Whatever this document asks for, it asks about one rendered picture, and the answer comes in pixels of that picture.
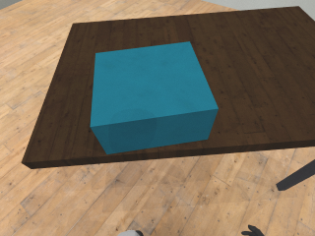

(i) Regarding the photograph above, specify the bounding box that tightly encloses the table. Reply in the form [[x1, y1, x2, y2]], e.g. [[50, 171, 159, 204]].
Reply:
[[21, 6, 315, 191]]

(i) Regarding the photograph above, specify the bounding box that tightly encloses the carton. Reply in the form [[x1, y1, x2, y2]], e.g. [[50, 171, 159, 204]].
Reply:
[[90, 41, 219, 154]]

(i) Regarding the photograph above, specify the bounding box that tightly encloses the right robot hand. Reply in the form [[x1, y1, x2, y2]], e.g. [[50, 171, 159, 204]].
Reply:
[[241, 224, 265, 236]]

